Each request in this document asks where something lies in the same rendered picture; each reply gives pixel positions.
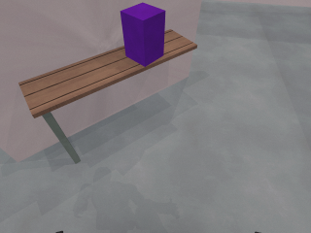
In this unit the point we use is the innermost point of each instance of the table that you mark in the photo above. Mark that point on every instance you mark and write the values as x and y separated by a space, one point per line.
62 86

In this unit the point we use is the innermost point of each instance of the carton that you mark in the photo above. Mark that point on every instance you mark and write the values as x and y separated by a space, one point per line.
143 30

